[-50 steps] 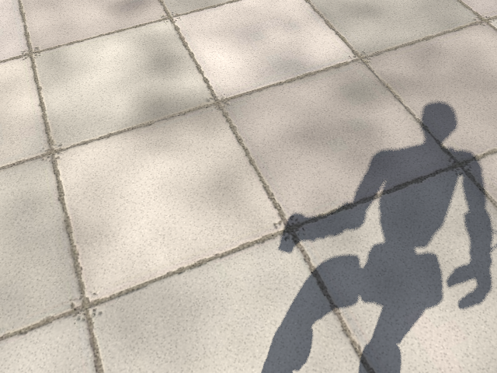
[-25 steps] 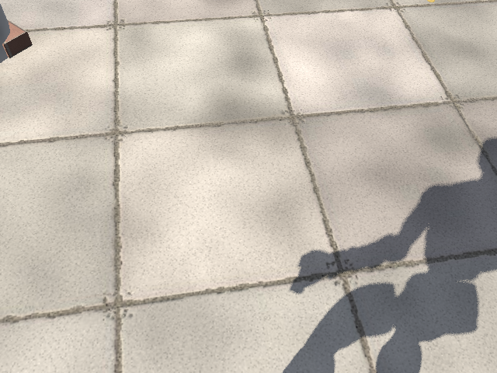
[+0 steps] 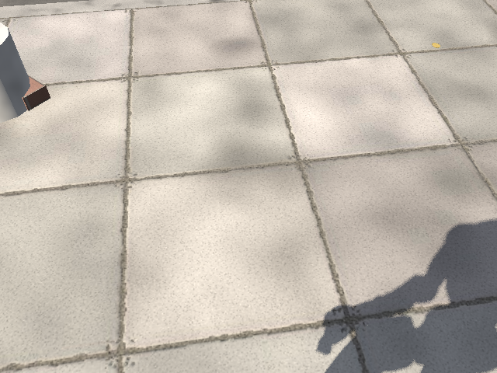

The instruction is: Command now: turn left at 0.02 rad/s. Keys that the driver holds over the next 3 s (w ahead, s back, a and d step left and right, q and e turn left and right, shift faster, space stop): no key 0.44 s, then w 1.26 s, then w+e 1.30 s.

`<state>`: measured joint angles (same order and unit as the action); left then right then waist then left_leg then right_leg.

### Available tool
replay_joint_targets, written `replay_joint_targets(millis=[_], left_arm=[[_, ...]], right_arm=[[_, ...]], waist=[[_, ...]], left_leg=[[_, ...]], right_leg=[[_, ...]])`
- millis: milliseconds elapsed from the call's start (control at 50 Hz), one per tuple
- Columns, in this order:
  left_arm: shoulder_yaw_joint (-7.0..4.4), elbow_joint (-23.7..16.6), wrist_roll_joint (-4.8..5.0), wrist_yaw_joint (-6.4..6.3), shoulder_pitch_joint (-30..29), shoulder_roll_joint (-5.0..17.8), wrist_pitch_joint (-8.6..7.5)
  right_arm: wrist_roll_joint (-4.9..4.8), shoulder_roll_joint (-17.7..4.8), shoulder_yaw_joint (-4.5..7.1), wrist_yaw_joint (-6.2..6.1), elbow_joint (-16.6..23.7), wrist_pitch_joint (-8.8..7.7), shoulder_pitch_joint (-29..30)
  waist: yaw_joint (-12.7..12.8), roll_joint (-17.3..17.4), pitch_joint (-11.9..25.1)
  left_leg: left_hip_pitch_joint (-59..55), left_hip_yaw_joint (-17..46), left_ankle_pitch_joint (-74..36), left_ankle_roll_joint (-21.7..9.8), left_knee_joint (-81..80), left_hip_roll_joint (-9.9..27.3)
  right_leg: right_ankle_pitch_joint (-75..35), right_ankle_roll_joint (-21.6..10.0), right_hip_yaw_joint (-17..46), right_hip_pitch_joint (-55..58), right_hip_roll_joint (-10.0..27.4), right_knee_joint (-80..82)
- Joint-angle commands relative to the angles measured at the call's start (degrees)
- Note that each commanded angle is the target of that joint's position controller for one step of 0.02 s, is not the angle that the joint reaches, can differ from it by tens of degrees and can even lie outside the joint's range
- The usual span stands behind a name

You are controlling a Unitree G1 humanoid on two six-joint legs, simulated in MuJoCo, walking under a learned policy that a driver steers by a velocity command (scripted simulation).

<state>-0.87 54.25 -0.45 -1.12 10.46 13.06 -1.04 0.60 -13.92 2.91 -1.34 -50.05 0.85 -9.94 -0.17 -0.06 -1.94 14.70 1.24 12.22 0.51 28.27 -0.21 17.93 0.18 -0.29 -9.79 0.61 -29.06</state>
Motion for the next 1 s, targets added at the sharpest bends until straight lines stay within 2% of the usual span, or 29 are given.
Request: replay_joint_targets(millis=[20, 200, 440, 460, 480, 500, 520, 540, 560, 580, 620, 640, 660, 680, 700, 720, 740, 760, 780, 800, 820, 840, 860, 900, 940, 1000], left_arm=[[-1.42, -1.14, 0.14, -0.11, 0.47, 7.14, -0.35], [-1.19, 2.11, 0.22, -0.03, 0.57, 6.9, 0.04], [-0.75, 5.04, 0.15, -0.4, 2.44, 6.62, 0.19], [-0.73, 5.73, 0.23, -0.51, 3.69, 6.43, 0.28], [-1.08, 5.96, 0.61, -0.68, 4.26, 7.32, 0.48], [-1.64, 5.64, 0.95, -0.89, 4.29, 8.97, 0.63], [-2.13, 5.4, 1.22, -1.03, 5.38, 10.4, 0.52], [-2.85, 5.33, 1.52, -1.11, 6.45, 12.38, 0.12], [-3.39, 5.43, 1.75, -1.19, 7.08, 13.3, -0.51], [-3.39, 5.21, 1.54, -1.16, 7.06, 12.48, -1.23], [-3.38, 4.42, 1.93, -0.8, 6.09, 11.04, -2.12], [-3.47, 3.88, 2.37, -0.63, 4.65, 11.02, -2.2], [-3.53, 3.28, 2.71, -0.4, 2.66, 11.21, -2.02], [-3.48, 2.95, 2.54, -0.17, 2.55, 11.06, -1.85], [-3.02, 2.46, 2.17, -0.01, 1.85, 9.81, -2.05], [-1.75, 1.08, 1.39, 0.3, 0.7, 5.49, -2.45], [-1.64, -1.41, 1.75, 0.01, -0.02, 4.24, -3.47], [-2.25, -1.41, 3.19, 0.26, -0.14, 6.68, -4.25], [-2.38, -1.22, 3.82, 0.82, -0.03, 7.31, -4.88], [-2.66, -0.76, 3.39, 0.94, 0.2, 7.51, -5.26], [-3.15, -0.73, 2.7, 0.99, -0.53, 8.16, -5.37], [-3.44, -0.63, 2.23, 1.3, -0.7, 8.09, -5.17], [-3.38, -0.58, 2.02, 1.64, -0.73, 7.02, -4.87], [-3.13, -1.71, 1.6, 1.93, -3.4, 5.37, -4.21], [-2.59, -4.09, 1.53, 1.93, -8.68, 4.08, -3.96], [-1.82, -6.57, 1.84, 2.41, -15.42, 3.17, -4.05]], right_arm=[[-0.18, -5.69, 1.24, -0.44, 1.36, -0.64, 1.4], [-0.39, -6.25, 1.18, -1.15, -3.75, -0.28, 1.36], [-0.48, -5.86, 0.74, -1.38, -8.77, -0.14, 1.62], [-0.51, -5.27, 0.58, -1.38, -9.54, -0.08, 0.78], [-0.78, -5.22, 0.62, -1.4, -9.89, -0.01, 0.75], [-1.01, -5.24, 0.72, -1.37, -9.82, -0.14, 1.16], [-1.01, -5.2, 0.7, -1.2, -9.09, -0.64, 2.75], [-1.17, -4.76, 0.58, -0.81, -8.08, -1.52, 4.47], [-1.47, -4.14, 0.38, -0.32, -7.26, -2.5, 5.76], [-1.88, -4.22, 0.48, 0.19, -6.99, -3.33, 6.03], [-2.53, -4.35, 0.53, 1.1, -6.72, -4.67, 5.52], [-2.65, -4.19, 0.61, 1.41, -7.19, -5.19, 4.16], [-2.58, -3.86, 0.85, 1.57, -8.93, -5.51, 0.54], [-2.29, -4.28, 1.47, 1.55, -11.67, -5.44, -4.96], [-2.06, -5.33, 2.16, 1.49, -13.57, -5.23, -10.77], [-1.83, -9.82, 3.28, 1.06, -14.54, -5.32, -18.01], [-1.43, -13.08, 3.31, 1.95, -15.29, -6.07, -22.8], [-1.08, -9.76, 1.94, 2.1, -14.17, -7.08, -17.45], [-1.15, -7.12, 1.12, 2.26, -12.41, -7.73, -12.76], [-1.05, -6.47, 0.65, 2.58, -11.23, -7.98, -9.82], [-0.99, -5.7, 0.2, 2.76, -10.59, -7.95, -8.48], [-0.73, -4.16, -0.39, 2.72, -10.68, -7.58, -9.12], [-0.51, -3.99, -0.59, 2.47, -11.04, -7.27, -10.86], [-0.42, -5.21, -0.63, 1.69, -11.6, -6.81, -13.61], [-0.28, -6.42, -0.58, 0.93, -11.25, -6.41, -13.93], [-0.42, -7.28, -0.44, 0.3, -11.06, -6.2, -15.7]], waist=[[0.49, 0.49, 2.8], [0.34, -0.16, 2.18], [0.24, -0.18, 0.98], [0.3, -0.59, 2.14], [0.52, -1.74, 1.15], [0.87, -3.96, -0.89], [1.78, -6.39, -3.44], [2.45, -9.46, -5.75], [2.81, -10.36, -8.12], [2.55, -9.62, -9.24], [1.56, -7.99, -8.82], [0.3, -7.14, -7.79], [-1.83, -6.42, -5.97], [-3.61, -5.45, -3.48], [-5.91, -2.62, -1.09], [-8.12, 10.97, 1.77], [-8.26, 19.31, 4.34], [-5.26, 10.92, 0.3], [-3.45, 7.5, -2.89], [-2.18, 5.36, -3.65], [-1.57, 4.39, -4.37], [-1.36, 4.87, -3.79], [-1.45, 5.65, -3.12], [-1.91, 4.48, -3.09], [-2.56, 3.39, -4.39], [-4.14, 4.29, -5.79]], left_leg=[[-6.01, 2.62, -11.91, -1.28, -2.65, 2.32], [-7.1, 2.17, -12.83, -1.11, -3.11, 2.39], [-6.82, 1.49, -10.65, -0.82, -4.06, 2.14], [-7.07, 0.35, -5.01, -0.82, -3.62, 1.17], [-5.29, -1.53, 3.94, -0.93, -1.56, -0.57], [-1.46, -3.4, 12.51, -1.05, 1.58, -2.21], [3.81, -4.49, 15.79, -1.15, 5.81, -2.81], [8.48, -5.06, 14.21, -1.44, 11.58, -2.06], [11.45, -3.07, 12.63, -2.19, 15.99, 0.57], [15.11, -1.56, 14.16, -2.89, 18.84, 2.44], [16.91, -0.55, 16.65, -4.25, 15.38, 4.56], [12.09, -1.83, 14.38, -4.65, 9.17, 4.15], [2.2, -4.95, 7.58, -4.52, 2.18, 1.96], [-8.29, -7.17, 1.72, -3.51, -0.3, -1.16], [-16.36, -4.51, 1.21, -3.63, -1.55, -0.6], [-23.87, 14.39, 9.01, -8.13, -10.08, 11.29], [-27.41, 37.83, 15.93, -15.97, -18.84, 21.6], [-24.04, 37.6, 19.89, -16.88, -18.75, 23.11], [-21.32, 30.7, 18.8, -14.8, -18.85, 20.7], [-19.47, 24.75, 14.21, -12.75, -19.45, 18.34], [-18.01, 19.54, 6.46, -11.19, -19.85, 16.53], [-16.8, 14.48, -0.43, -9.86, -20.01, 14.23], [-16.52, 11.37, -6.36, -9.62, -20.01, 13.06], [-16.52, 7.94, -14.99, -10.54, -20.47, 12.38], [-14.64, 5.66, -17.3, -10.82, -21.62, 11.87], [-11.7, 2.61, -15.7, -10.36, -23.87, 10.77]], right_leg=[[-10.23, -1.42, 2.93, -3.29, 2.87, 6.42], [-12.69, -1.43, 2.17, -2.17, 2.08, 7.3], [-10.63, -1.41, 1.85, -2.53, 1.53, 8.44], [-4.53, -1.74, 1.65, -2.06, 1.18, 9.13], [5.37, -2.89, 2.56, -2.8, 1.3, 10.13], [16.43, -4.8, 5.54, -3.87, 2.91, 11.96], [25.33, -7.26, 11.02, -4.18, 6.72, 15.31], [30.31, -10.35, 18.33, -3.77, 12.44, 19.13], [30.04, -13.11, 24.05, -4.54, 16.99, 21.37], [26.5, -14.27, 25.91, -2.73, 18.9, 21.76], [18.87, -13.06, 22.91, 1.22, 18.33, 19.99], [15.54, -11.43, 18.88, 0.16, 16.15, 18.53], [12.11, -9.82, 13.86, -4.24, 12.96, 16.25], [8.37, -8.82, 10.41, -8.98, 9.93, 12.47], [1.66, -7.2, 6.56, -13.23, 6.98, 4.92], [1.21, -2.89, -1.37, -21.91, 0.53, -15.52], [14.92, -1.67, 0.74, -31.43, -4.53, -30.64], [13.44, -2.89, 5.95, -36.12, -0.37, -39.48], [6.94, -4.36, 6.44, -38.11, 2.38, -41.07], [1.44, -4.96, 5.19, -37.8, 4.43, -39.74], [-2.68, -4.91, 4.64, -36.8, 5.91, -36.57], [-5.31, -4.52, 3.66, -34.23, 6.65, -34.18], [-6.95, -3.81, 2.45, -32.9, 6.69, -32.43], [-9.61, -1.91, 0.66, -33.69, 6.39, -28.58], [-13.06, -0.62, -0.24, -33.68, 5.78, -20.63], [-19.63, -0.38, -2.56, -28.72, 3.59, -9.37]])
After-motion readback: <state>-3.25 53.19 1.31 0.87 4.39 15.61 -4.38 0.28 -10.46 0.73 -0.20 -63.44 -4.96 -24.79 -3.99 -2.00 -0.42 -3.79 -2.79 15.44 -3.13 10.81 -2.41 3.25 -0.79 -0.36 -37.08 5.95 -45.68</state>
